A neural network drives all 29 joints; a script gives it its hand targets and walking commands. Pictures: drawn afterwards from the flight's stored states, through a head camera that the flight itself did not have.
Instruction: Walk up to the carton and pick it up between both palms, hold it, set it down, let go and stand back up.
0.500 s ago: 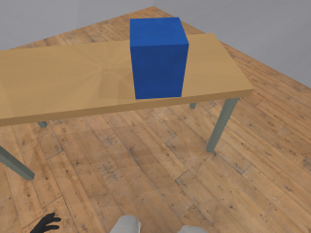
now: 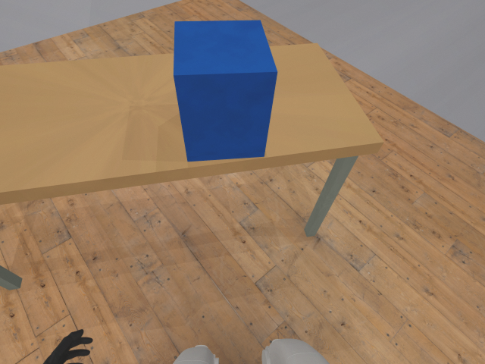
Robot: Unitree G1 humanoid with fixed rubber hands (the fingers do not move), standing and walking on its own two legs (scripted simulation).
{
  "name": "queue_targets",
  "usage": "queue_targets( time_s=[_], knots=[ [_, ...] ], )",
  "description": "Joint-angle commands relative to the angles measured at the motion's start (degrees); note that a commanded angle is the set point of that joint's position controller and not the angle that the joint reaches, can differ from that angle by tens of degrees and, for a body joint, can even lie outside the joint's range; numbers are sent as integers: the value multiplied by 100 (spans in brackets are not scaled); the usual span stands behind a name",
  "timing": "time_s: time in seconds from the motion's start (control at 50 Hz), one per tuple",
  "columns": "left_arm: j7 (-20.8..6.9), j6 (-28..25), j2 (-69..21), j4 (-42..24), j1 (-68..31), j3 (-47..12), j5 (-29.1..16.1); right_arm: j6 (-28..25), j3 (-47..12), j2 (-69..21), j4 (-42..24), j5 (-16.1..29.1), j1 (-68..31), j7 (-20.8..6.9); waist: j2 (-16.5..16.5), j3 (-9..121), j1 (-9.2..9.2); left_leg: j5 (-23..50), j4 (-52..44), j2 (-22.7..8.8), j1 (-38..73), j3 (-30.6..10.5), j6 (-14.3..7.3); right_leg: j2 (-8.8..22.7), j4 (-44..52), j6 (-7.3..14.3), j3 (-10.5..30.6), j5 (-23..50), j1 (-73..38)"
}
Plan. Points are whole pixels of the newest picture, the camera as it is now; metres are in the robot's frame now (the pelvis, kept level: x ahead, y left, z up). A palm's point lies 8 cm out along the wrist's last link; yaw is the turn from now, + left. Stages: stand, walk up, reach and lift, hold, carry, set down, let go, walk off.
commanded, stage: walk up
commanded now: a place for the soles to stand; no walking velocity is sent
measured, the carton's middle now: (222, 93) +0.69 +0.05 +0.01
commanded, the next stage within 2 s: none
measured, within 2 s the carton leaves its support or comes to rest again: neither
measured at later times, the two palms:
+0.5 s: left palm out of the picture +0.10 +0.28 -0.06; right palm out of the picture +0.07 -0.38 -0.08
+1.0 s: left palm out of the picture +0.05 +0.29 -0.06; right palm out of the picture +0.11 -0.35 -0.08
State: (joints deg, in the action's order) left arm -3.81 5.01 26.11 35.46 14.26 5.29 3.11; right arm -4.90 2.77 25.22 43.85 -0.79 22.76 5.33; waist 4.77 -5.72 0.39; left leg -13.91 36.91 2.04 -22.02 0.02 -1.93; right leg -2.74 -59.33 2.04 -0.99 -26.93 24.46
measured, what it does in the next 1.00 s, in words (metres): steps on the spot: right foot, then left foot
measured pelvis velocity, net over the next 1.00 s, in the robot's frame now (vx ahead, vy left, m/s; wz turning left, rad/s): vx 0.00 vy -0.05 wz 0.14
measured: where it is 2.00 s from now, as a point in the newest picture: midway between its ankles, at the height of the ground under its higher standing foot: outside the picture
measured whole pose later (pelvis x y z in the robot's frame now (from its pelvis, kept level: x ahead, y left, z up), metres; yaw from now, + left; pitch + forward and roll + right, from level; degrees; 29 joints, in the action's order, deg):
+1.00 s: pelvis +0.00 -0.05 +0.01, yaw +8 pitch -2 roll +0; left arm -0.4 -1.0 24.9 38.8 16.3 5.1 1.0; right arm 0.5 2.6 24.4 43.8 -1.4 19.4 -0.7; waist 0.1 -3.3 -1.4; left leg -22.2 51.6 3.1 -23.7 -5.1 -1.9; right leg 2.8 -35.0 1.8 -2.4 -18.6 14.8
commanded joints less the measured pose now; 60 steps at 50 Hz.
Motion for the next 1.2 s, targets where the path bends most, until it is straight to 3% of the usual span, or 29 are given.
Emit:
queue_targets(
  time_s=[0.0,0.06,0.1,0.16,0.18,0.2,0.22,0.24,0.26,0.3,0.38,0.46,0.54,0.56,0.58,0.6,0.62,0.66,0.7,0.8,0.82,0.86,0.9,0.96,1.04,1.06,1.1,1.12,1.18],
  knots=[
    [101,-9,803,-166,111,376,-62,-45,362,1502,-290,-52,188,87,-645,519,-173,1225,-917,-1634,284,-1938,-1214,462,-304,-137,717,-221,222],
    [78,-60,667,-168,144,355,-120,51,388,1467,-282,-145,139,-65,-1471,464,-1,-383,-995,-935,127,-1492,-928,281,694,-194,205,-292,-51],
    [119,-110,590,-98,119,324,-185,129,451,1541,-412,-230,-42,-164,-1979,266,78,-1396,-1211,-1005,-152,-1715,-988,219,1231,-186,12,-666,-240],
    [245,-296,585,289,772,300,-257,291,421,1369,-601,-174,-594,-263,-1811,213,-348,-1523,-768,-869,-1205,-1404,-778,141,2665,-36,-159,422,-1662],
    [295,-381,669,363,845,332,-204,349,340,1124,-568,-153,-440,-279,-1284,149,-380,-1580,-103,-624,-1577,-1258,-594,220,3185,-72,174,249,-2002],
    [348,-460,1144,301,820,416,-77,342,227,701,-649,-51,-405,-276,-57,40,-445,-1507,1085,34,-2006,-1084,-271,1201,3893,145,1809,-631,-1848],
    [388,-523,1545,85,297,462,-69,336,202,717,-602,-74,-287,-229,101,-222,-247,-1728,1895,408,-2130,-635,8,2300,4484,359,3162,-942,-1169],
    [393,-529,1612,70,-64,513,-149,376,392,1042,-465,-92,-356,-181,-51,-253,-200,-1622,2305,-76,-1417,-884,33,2665,4555,677,3171,-1331,-393],
    [402,-574,1451,30,-336,468,-187,370,402,1185,-389,-44,-187,-240,-111,-471,-47,-1336,2525,-144,-1217,-805,25,2538,4474,852,2934,-1097,-223],
    [427,-669,1176,99,-375,339,-189,357,449,1241,-262,38,11,-323,-253,-554,28,-906,2433,-50,-1195,-687,3,1920,4185,553,1874,214,-574],
    [438,-767,1053,260,177,301,-206,324,289,851,-228,82,22,-401,79,-158,-204,-776,1559,-117,-1177,-579,77,1579,3436,541,814,3281,-1851],
    [437,-712,1074,149,434,292,-228,237,212,737,-346,39,-312,-446,553,566,-438,-812,685,-152,-941,33,35,1631,2676,788,499,4788,-2693],
    [440,-601,958,6,42,208,-357,121,298,744,-200,-49,207,-402,45,1135,42,939,-1007,35,873,184,-229,1151,1434,428,-44,3704,-1791],
    [446,-604,772,-3,137,114,-401,107,373,926,-258,-128,206,-380,-169,1348,85,1632,-781,-223,1581,-429,-463,1014,1156,213,-114,3156,-1102],
    [457,-602,539,-67,19,63,-429,124,452,1195,-360,-184,186,-351,-948,1451,121,2292,-671,-965,1896,-1812,-813,636,688,2,-204,1961,-299],
    [472,-532,383,-75,-39,-3,-446,116,407,1318,-529,-133,-9,-341,-1440,1204,77,2092,-1175,-1883,1545,-3172,-1390,178,500,-163,43,-995,130],
    [510,-444,704,94,115,62,-401,143,420,1505,-455,-53,-69,-381,-1490,1193,44,1023,-1400,-2166,988,-3365,-1788,369,335,-82,486,-1533,-225],
    [463,-441,831,191,228,97,-363,221,356,1266,-533,-70,-574,-389,-1206,302,-113,-374,-1549,-1692,40,-2645,-1365,494,638,-19,313,-1260,-319],
    [423,-496,667,327,441,141,-339,251,312,1075,-498,-147,-634,-412,-1514,275,-153,-79,-1291,-1151,-72,-1982,-985,441,1317,26,34,-454,-450],
    [476,-581,611,577,830,207,-222,468,358,955,-546,-122,-914,-515,-1488,197,-296,-1799,-1232,-722,-1330,-1784,-585,195,2802,52,-169,698,-1904],
    [483,-629,808,581,881,243,-155,506,308,776,-544,-93,-890,-544,-1089,172,-323,-2135,-811,-362,-1700,-1624,-359,649,3194,157,613,-1,-1999],
    [498,-686,1556,403,364,389,-87,536,368,750,-475,-99,-996,-520,385,-252,-327,-1583,1759,225,-1244,-600,100,2577,4863,1067,3035,-2562,-410],
    [514,-749,1397,157,-476,356,-137,518,436,1017,-239,-73,-292,-596,-188,-581,98,-1069,2259,-108,-608,-742,80,2447,4614,1246,2478,-1565,301],
    [457,-795,1152,309,-298,229,-97,377,351,758,-235,-8,-232,-664,128,-205,34,-1047,1049,-144,-72,-304,-13,1649,4056,811,1027,-220,-217],
    [352,-649,1008,279,105,167,-152,144,308,687,-81,-55,58,-587,81,715,52,-544,-1262,121,935,34,55,1122,2277,558,184,888,-1178],
    [371,-613,685,234,144,82,-184,78,381,773,-56,-134,178,-486,-333,974,139,-287,-1376,-107,1536,-637,-27,1011,1522,374,22,1252,-775],
    [405,-612,247,51,10,-53,-278,-11,423,1400,-220,-190,22,-383,-1453,978,95,1119,-1457,-1756,2232,-3544,-818,294,972,-96,63,-759,1018],
    [473,-593,718,109,-57,43,-225,9,421,1579,-198,-118,-2,-394,-1273,976,142,937,-1382,-2084,1833,-3794,-1381,577,935,-86,454,-1058,902],
    [421,-648,671,175,-63,85,-285,33,294,1185,-215,-55,-323,-384,-1188,609,7,2465,-835,-1399,1336,-2216,-1018,636,1517,-36,233,-434,305]
  ],
)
